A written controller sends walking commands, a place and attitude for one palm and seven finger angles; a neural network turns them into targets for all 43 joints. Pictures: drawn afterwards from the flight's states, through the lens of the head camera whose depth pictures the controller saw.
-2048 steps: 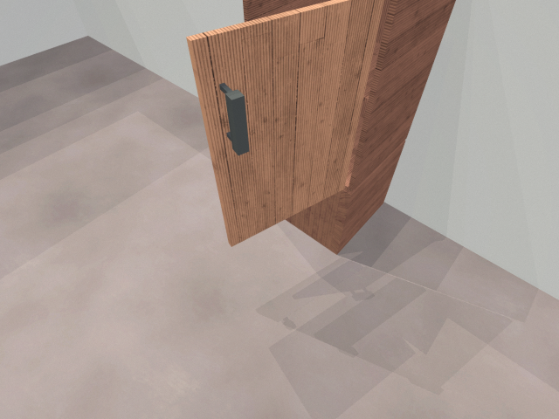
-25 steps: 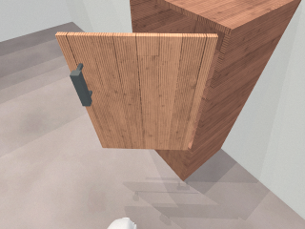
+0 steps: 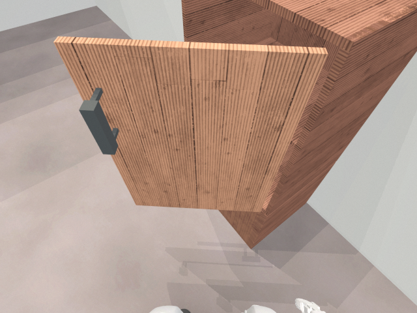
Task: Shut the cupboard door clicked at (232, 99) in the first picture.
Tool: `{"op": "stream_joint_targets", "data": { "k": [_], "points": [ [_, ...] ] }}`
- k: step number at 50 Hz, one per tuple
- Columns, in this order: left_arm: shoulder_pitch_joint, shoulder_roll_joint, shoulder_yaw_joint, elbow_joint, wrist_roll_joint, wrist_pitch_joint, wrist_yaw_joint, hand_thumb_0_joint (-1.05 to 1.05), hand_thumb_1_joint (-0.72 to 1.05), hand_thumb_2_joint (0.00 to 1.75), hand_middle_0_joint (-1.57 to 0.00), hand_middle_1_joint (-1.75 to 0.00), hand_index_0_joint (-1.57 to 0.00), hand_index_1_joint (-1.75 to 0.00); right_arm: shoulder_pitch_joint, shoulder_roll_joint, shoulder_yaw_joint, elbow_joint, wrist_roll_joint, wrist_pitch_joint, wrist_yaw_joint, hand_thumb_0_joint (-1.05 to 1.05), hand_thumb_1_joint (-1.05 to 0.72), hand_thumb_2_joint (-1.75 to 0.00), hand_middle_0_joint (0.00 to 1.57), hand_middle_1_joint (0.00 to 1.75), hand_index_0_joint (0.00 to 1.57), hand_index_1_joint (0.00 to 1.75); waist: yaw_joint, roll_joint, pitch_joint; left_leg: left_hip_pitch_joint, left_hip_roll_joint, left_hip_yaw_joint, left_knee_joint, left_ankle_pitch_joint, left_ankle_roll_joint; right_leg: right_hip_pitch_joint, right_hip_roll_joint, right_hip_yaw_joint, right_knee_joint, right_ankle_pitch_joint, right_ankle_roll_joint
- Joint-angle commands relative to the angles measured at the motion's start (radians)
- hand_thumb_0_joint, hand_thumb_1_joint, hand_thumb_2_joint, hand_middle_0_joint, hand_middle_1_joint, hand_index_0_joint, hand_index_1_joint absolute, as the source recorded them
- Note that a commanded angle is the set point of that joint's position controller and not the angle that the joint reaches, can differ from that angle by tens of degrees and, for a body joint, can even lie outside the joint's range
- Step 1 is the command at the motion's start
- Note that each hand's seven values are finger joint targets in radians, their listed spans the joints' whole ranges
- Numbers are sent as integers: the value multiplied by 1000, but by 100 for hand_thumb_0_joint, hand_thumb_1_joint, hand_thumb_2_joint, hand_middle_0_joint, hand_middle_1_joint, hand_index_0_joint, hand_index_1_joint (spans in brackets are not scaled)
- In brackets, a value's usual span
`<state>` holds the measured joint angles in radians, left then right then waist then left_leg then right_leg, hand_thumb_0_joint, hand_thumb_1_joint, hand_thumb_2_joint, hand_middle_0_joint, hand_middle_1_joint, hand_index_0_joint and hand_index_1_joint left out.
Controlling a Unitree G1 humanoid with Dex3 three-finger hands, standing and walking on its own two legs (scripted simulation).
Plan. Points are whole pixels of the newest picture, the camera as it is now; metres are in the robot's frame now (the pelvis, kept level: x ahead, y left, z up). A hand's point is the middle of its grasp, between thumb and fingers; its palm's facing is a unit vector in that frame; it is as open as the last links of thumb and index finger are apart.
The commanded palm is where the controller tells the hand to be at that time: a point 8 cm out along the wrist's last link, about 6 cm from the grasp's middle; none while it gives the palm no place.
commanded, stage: come to a stop and stand still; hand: left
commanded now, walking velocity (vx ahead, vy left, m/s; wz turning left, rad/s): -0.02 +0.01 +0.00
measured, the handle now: (104, 121) +0.42 +0.26 +0.10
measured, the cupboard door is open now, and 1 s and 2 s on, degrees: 50 50 50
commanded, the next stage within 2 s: look again from close up in 0.72 s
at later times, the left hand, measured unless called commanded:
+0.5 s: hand out of the picture +0.01 +0.13 -0.18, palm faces +0.07 -0.98 -0.18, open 7.2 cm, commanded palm none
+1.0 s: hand out of the picture -0.05 +0.12 -0.17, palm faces +0.02 -0.98 -0.19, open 7.3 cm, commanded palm none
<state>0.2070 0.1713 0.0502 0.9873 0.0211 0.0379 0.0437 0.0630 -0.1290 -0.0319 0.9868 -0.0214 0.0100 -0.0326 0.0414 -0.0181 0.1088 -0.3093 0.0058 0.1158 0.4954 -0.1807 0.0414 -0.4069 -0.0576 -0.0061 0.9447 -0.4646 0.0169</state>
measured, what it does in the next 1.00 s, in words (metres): steps on the spot: right foot, then left foot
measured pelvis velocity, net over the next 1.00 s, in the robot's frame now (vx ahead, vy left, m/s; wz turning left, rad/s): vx -0.03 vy -0.04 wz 0.01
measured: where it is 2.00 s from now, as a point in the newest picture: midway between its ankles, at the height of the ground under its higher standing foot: outside the picture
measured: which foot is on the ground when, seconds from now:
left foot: down 0.00-0.12, up 0.14-0.38, down 0.40-1.00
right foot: up 0.00-0.10, down 0.12-1.00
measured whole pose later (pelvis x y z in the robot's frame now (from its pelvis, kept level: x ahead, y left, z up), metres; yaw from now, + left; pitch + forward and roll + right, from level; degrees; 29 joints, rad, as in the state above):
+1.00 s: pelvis -0.03 -0.04 +0.01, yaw +0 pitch -2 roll +0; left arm 0.33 0.12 -0.02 1.13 0.01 -0.02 0.04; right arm 0.28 -0.15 -0.01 1.08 -0.01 -0.01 -0.03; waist -0.01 0.02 0.03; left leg -0.16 0.00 0.07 0.48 -0.28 0.02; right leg -0.20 0.00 -0.07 0.48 -0.25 -0.04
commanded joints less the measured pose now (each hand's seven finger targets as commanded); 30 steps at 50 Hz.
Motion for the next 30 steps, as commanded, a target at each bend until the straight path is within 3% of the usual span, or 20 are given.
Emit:
{"op": "stream_joint_targets", "data": {
  "k": [1, 3, 4, 5, 6, 7, 8, 10, 12, 14, 16, 17, 18, 19, 21, 22, 23, 26, 27, 30],
  "points": [
    [154, 25, 11, -27, 5, 0, -4, 0, 90, 90, -20, -30, -20, -30, 58, -182, -54, -54, -12, 5, 5, 0, -90, -90, 20, 30, 20, 30, -19, 170, -149, 24, 276, -212, -146, 270, 147, 114, 9, -41, -129, 38, -1],
    [179, 35, 13, -29, 6, -13, -7, 0, 90, 90, -20, -30, -20, -30, 59, -178, -56, -59, -10, 10, 8, 0, -90, -90, 20, 30, 20, 30, 1, 132, -157, -16, 240, -201, -82, 149, 104, 208, 14, -51, -327, 141, -2],
    [187, 58, 14, -28, 11, -21, -7, 0, 90, 90, -20, -30, -20, -30, 66, -161, -55, -59, -4, 12, 13, 0, -90, -90, 20, 30, 20, 30, 6, 68, -161, -45, 186, -169, -25, 36, 60, 251, 2, -34, -454, 229, -2],
    [165, 120, 18, -45, 20, -31, -5, 0, 90, 90, -20, -30, -20, -30, 86, -106, -50, -70, 6, 18, 17, 0, -90, -90, 20, 30, 20, 30, -7, -119, -136, -100, 80, -105, 108, -136, -6, 225, -133, 151, -599, 261, -42],
    [110, 194, 26, -71, 21, -36, -7, 0, 90, 90, -20, -30, -20, -30, 81, -68, -41, -92, 8, 26, 21, 0, -90, -90, 20, 30, 20, 30, -20, -304, -89, -152, -11, -51, 244, -312, -52, 140, -297, 333, -671, 367, -126],
    [80, 206, 23, -92, 17, -37, -9, 0, 90, 90, -20, -30, -20, -30, 68, -92, -46, -95, 5, 37, 21, 0, -90, -90, 20, 30, 20, 30, -7, -209, -91, -95, 3, -108, 368, -371, -50, 54, -342, 309, -682, 389, -202],
    [28, 180, 22, -102, 19, -40, -5, 0, 90, 90, -20, -30, -20, -30, 72, -87, -45, -83, 0, 43, 21, 0, -90, -90, 20, 30, 20, 30, -32, -178, -82, -114, 9, -139, 435, -338, -45, 56, -278, 248, -663, 405, -200],
    [-7, 152, 17, -98, 12, -45, -6, 0, 90, 90, -20, -30, -20, -30, 110, -92, -40, -48, 2, 34, 20, 0, -90, -90, 20, 30, 20, 30, -46, -179, -100, -136, 2, -113, 493, -279, -57, 151, -202, 156, -584, 618, -186],
    [19, 146, 14, -88, 9, -50, -5, 0, 90, 90, -20, -30, -20, -30, 134, -86, -33, -31, 9, 25, 19, 0, -90, -90, 20, 30, 20, 30, -37, -148, -142, -122, 0, -88, 408, -276, -72, 252, -183, 94, -536, 790, -183],
    [67, 154, 14, -70, 9, -51, -4, 0, 90, 90, -20, -30, -20, -30, 118, -76, -23, -28, 14, 17, 17, 0, -90, -90, 20, 30, 20, 30, -12, -147, -161, -100, -1, -69, 291, -278, -80, 320, -186, 113, -515, 852, -191],
    [80, 156, 15, -44, 4, -50, -3, 0, 90, 90, -20, -30, -20, -30, 132, -67, -15, -12, 15, 9, 10, 0, -90, -90, 20, 30, 20, 30, -11, -127, -171, -27, 2, -60, 124, -229, -83, 332, -186, 131, -504, 810, -190],
    [79, 150, 12, -35, 1, -50, -3, 0, 90, 90, -20, -30, -20, -30, 146, -58, -11, 6, 14, 5, 8, 0, -90, -90, 20, 30, 20, 30, -14, -108, -166, 27, -3, -51, 34, -168, -84, 320, -169, 125, -502, 776, -174],
    [63, 152, 12, -30, -6, -49, -3, 0, 90, 90, -20, -30, -20, -30, 183, -60, -6, 26, 13, 0, 6, 0, -90, -90, 20, 30, 20, 30, -33, -86, -175, 97, 2, -56, -70, -81, -80, 303, -158, 124, -487, 727, -149],
    [53, 139, 9, -26, -12, -48, -3, 0, 90, 90, -20, -30, -20, -30, 211, -70, -5, 45, 11, -7, 3, 0, -90, -90, 20, 30, 20, 30, -41, -55, -176, 176, 31, -73, -148, 11, -69, 267, -137, 108, -473, 650, -118],
    [69, 93, -4, -11, -15, -46, -8, 0, 90, 90, -20, -30, -20, -30, 196, -120, -6, 59, 2, -19, -2, 0, -90, -90, 20, 30, 20, 30, -15, 97, -181, 228, 156, -170, -106, 281, -19, 209, -60, 52, -484, 457, -52],
    [74, 75, -8, -3, -9, -43, -8, 0, 90, 90, -20, -30, -20, -30, 181, -125, -6, 61, 2, -16, -4, 0, -90, -90, 20, 30, 20, 30, -9, 106, -157, 193, 188, -179, -98, 286, -2, 222, -49, 36, -516, 363, -37],
    [47, 80, -12, 21, -11, -39, -8, 0, 90, 90, -20, -30, -20, -30, 153, -110, 4, 76, 5, -18, -3, 0, -90, -90, 20, 30, 20, 30, -13, 209, -127, 148, 169, -184, -150, 250, 3, 252, -48, 16, -520, 330, -24],
    [59, 84, -16, 61, -10, -38, -14, 0, 90, 90, -20, -30, -20, -30, 155, -90, 13, 90, 5, -13, -3, 0, -90, -90, 20, 30, 20, 30, -7, 149, -38, 56, 137, -177, -203, -12, -18, 268, -46, 32, -586, 287, -28],
    [67, 83, -19, 71, -8, -39, -15, 0, 90, 90, -20, -30, -20, -30, 169, -84, 13, 94, 7, -12, -4, 0, -90, -90, 20, 30, 20, 30, -10, 87, -14, 66, 130, -174, -210, -45, -21, 254, -47, 38, -612, 281, -31],
    [65, 75, -25, 90, -10, -42, -16, 0, 90, 90, -20, -30, -20, -30, 210, -82, 17, 114, 5, -9, -3, 0, -90, -90, 20, 30, 20, 30, -27, 16, 9, 98, 103, -152, -212, -85, -30, 200, -60, 56, -658, 213, -35]
  ]
}}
